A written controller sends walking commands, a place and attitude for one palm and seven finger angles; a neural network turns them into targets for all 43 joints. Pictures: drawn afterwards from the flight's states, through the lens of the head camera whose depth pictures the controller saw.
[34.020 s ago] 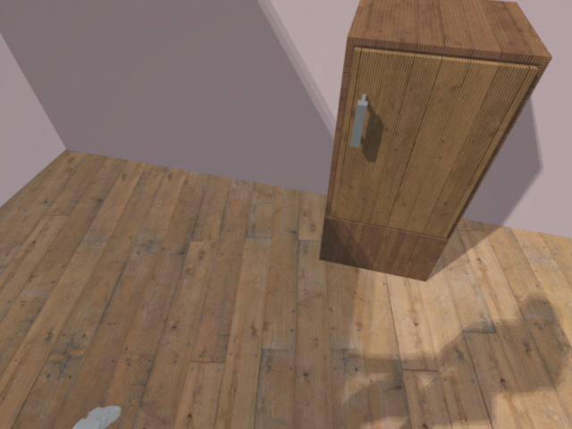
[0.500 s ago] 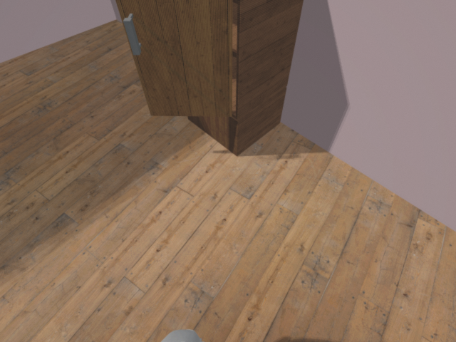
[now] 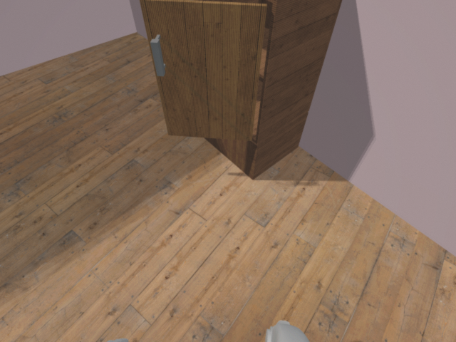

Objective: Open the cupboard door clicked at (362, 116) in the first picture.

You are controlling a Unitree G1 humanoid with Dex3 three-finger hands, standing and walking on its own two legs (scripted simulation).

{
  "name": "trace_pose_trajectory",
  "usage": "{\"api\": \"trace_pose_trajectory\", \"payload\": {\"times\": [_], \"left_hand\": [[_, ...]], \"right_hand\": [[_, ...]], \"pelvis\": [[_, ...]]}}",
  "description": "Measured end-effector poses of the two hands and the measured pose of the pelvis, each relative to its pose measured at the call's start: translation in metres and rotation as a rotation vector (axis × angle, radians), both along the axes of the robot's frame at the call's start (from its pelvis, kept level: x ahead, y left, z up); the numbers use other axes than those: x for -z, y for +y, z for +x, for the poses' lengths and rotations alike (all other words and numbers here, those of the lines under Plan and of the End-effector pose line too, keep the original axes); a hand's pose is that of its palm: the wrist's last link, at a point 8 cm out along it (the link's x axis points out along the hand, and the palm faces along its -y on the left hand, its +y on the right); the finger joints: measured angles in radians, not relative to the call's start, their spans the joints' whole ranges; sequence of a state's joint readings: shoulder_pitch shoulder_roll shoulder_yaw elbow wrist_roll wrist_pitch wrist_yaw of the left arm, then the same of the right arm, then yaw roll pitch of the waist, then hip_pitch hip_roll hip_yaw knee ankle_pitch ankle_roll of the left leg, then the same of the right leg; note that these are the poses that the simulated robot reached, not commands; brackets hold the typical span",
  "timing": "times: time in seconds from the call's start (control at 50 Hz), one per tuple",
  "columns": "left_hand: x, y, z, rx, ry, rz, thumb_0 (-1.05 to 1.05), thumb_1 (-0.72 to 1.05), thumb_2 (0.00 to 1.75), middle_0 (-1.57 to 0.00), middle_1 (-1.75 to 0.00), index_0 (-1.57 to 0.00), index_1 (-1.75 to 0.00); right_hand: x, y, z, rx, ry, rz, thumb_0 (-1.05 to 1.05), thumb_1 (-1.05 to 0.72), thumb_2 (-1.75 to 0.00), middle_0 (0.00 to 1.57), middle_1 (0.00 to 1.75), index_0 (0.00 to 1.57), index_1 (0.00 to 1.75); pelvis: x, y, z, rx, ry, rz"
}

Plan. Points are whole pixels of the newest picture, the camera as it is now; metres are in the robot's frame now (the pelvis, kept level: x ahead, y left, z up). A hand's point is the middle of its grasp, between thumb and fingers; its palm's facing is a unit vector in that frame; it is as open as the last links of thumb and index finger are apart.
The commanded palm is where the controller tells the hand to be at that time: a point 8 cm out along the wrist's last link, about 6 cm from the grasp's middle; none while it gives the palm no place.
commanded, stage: take the last steps up to it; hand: left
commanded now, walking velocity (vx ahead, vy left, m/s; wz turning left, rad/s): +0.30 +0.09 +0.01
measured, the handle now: (159, 55) +1.01 +0.30 -0.04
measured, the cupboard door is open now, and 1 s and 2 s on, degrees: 44 44 44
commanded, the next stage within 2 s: come to a stop and stand still in 0.96 s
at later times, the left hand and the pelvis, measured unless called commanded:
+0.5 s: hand (148, 332) +0.16 +0.17 -0.16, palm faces +0.12 -0.97 -0.22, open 7.2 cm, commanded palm none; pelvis +0.18 -0.01 +0.01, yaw +2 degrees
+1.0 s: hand (136, 212) +0.43 +0.26 -0.16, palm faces +0.03 -0.98 -0.22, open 7.3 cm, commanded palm none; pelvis +0.36 +0.08 +0.00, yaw +0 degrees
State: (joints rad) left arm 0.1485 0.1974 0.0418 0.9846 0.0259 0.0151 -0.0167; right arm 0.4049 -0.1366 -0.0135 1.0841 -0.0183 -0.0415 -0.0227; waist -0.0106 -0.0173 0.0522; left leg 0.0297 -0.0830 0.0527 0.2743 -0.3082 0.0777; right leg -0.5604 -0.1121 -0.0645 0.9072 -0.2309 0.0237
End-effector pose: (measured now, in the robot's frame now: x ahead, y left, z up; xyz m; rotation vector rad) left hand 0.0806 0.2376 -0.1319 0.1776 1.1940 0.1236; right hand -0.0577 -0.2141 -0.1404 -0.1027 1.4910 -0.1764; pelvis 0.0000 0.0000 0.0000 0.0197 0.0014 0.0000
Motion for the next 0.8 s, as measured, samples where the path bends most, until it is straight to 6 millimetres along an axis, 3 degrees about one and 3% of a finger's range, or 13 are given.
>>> {"api": "trace_pose_trajectory", "payload": {"times": [0.12,0.18,0.22,0.28,0.4,0.5,0.64,0.7,0.74,0.8], "left_hand": [[0.004,-0.033,0.097,0.083,-0.090,0.002,0.00,0.91,0.90,-0.20,-0.30,-0.20,-0.30],[0.002,-0.047,0.124,0.067,-0.149,-0.004,0.00,0.91,0.90,-0.20,-0.30,-0.20,-0.30],[-0.002,-0.051,0.125,0.031,-0.146,-0.007,0.00,0.91,0.90,-0.20,-0.30,-0.20,-0.30],[-0.005,-0.055,0.114,-0.028,-0.091,-0.010,-0.01,0.92,0.90,-0.21,-0.30,-0.20,-0.30],[-0.013,-0.028,0.097,-0.102,0.018,0.042,-0.04,0.97,0.90,-0.21,-0.30,-0.21,-0.30],[-0.008,-0.021,0.072,-0.157,0.156,0.009,-0.02,0.94,0.90,-0.20,-0.30,-0.20,-0.30],[0.012,-0.006,0.058,-0.238,0.345,-0.066,0.00,0.92,0.90,-0.20,-0.30,-0.20,-0.30],[0.025,0.012,0.073,-0.231,0.397,-0.084,0.00,0.91,0.90,-0.21,-0.30,-0.20,-0.30],[0.027,0.026,0.099,-0.215,0.377,-0.074,0.00,0.91,0.90,-0.21,-0.30,-0.20,-0.30],[0.023,0.045,0.153,-0.181,0.294,-0.055,0.00,0.91,0.90,-0.20,-0.30,-0.20,-0.30]], "right_hand": [[0.014,-0.005,-0.009,0.070,0.148,0.041,0.00,-0.91,-0.90,0.20,0.30,0.20,0.30],[0.018,-0.015,0.010,0.069,0.190,0.051,0.00,-0.91,-0.90,0.20,0.30,0.20,0.30],[0.016,-0.025,0.037,0.052,0.171,0.043,0.00,-0.91,-0.90,0.20,0.30,0.20,0.30],[0.011,-0.039,0.096,0.020,0.086,0.023,0.01,-0.91,-0.90,0.20,0.30,0.20,0.30],[-0.001,-0.045,0.222,-0.051,-0.129,0.007,0.00,-0.91,-0.90,0.19,0.30,0.20,0.30],[-0.007,-0.027,0.319,-0.119,-0.260,0.013,0.00,-0.91,-0.90,0.19,0.30,0.19,0.30],[-0.010,0.027,0.439,-0.228,-0.390,0.009,0.00,-0.91,-0.90,0.19,0.30,0.20,0.30],[-0.004,0.047,0.467,-0.233,-0.440,-0.016,0.00,-0.91,-0.90,0.20,0.30,0.20,0.30],[-0.004,0.056,0.468,-0.220,-0.420,-0.021,0.00,-0.91,-0.90,0.20,0.30,0.20,0.30],[-0.003,0.066,0.457,-0.185,-0.353,-0.018,0.00,-0.91,-0.90,0.20,0.30,0.20,0.30]], "pelvis": [[0.016,-0.018,0.052,0.006,0.002,0.016],[0.019,-0.027,0.074,-0.017,-0.017,0.001],[0.013,-0.031,0.087,-0.030,-0.026,0.001],[0.003,-0.034,0.105,-0.033,-0.019,0.002],[-0.009,-0.031,0.146,-0.037,0.001,0.005],[-0.010,-0.013,0.184,-0.042,0.001,0.000],[0.005,0.031,0.244,-0.045,0.001,-0.008],[0.017,0.050,0.265,-0.043,-0.009,-0.013],[0.016,0.058,0.277,-0.032,-0.014,-0.004],[0.009,0.067,0.294,-0.023,-0.013,0.003]]}}
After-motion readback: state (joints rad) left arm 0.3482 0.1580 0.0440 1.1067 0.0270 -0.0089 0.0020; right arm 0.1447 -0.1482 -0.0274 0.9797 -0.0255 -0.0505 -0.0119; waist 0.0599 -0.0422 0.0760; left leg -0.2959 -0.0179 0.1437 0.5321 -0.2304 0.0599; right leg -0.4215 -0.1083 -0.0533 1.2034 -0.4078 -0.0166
